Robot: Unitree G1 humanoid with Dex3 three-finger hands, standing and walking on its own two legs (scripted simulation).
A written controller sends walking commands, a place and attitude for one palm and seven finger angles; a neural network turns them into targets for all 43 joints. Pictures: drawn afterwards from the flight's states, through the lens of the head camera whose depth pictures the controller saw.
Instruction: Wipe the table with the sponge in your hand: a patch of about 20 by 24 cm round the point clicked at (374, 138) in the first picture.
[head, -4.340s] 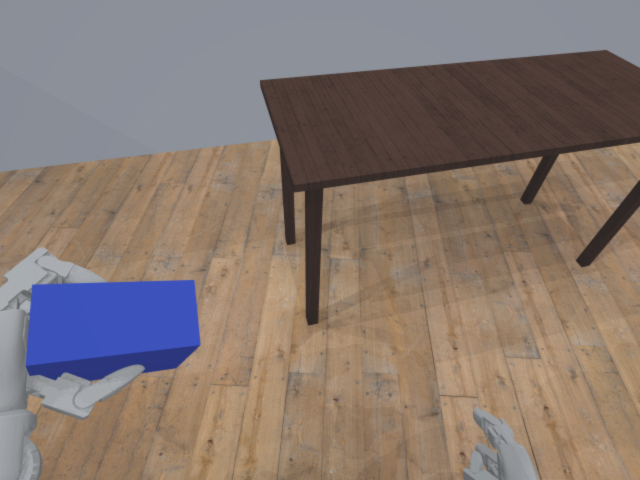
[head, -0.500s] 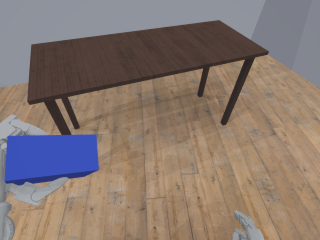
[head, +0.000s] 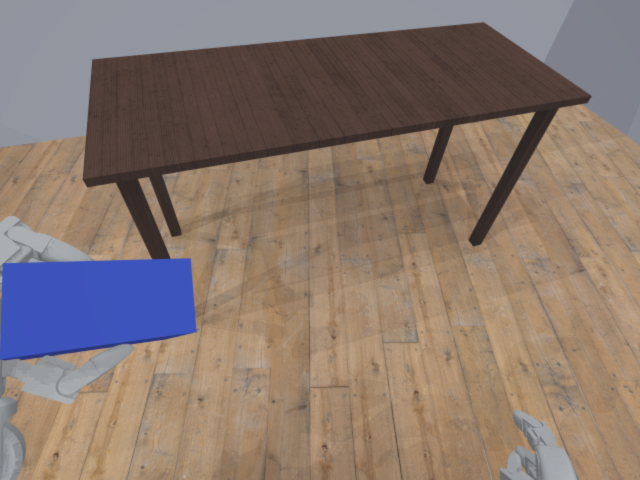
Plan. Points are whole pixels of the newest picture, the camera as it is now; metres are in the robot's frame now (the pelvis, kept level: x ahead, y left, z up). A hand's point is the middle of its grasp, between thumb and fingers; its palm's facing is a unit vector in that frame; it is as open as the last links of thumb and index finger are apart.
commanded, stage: take the last steps up to it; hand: left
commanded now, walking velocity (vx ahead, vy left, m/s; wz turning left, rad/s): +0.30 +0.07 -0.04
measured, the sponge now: (129, 307) +0.23 +0.20 +0.16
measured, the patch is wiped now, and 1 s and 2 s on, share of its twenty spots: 0.00 0.00 0.00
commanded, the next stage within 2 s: come to a stop and stand still in 1.90 s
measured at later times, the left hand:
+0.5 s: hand (131, 235) +0.30 +0.22 +0.18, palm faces +0.38 -0.80 -0.46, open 10.4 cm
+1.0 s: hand (157, 150) +0.41 +0.23 +0.19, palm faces +0.33 -0.81 -0.49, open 10.4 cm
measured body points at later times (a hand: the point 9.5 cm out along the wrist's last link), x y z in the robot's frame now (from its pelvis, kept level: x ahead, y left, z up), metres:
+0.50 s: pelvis +0.08 -0.01 +0.01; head +0.11 -0.03 +0.46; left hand +0.27 +0.26 +0.20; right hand +0.23 -0.25 -0.10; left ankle +0.08 +0.13 -0.65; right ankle +0.08 -0.09 -0.72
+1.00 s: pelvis +0.19 +0.01 +0.01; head +0.23 +0.00 +0.46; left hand +0.39 +0.27 +0.22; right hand +0.35 -0.18 -0.09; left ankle +0.19 +0.15 -0.72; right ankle +0.22 -0.10 -0.71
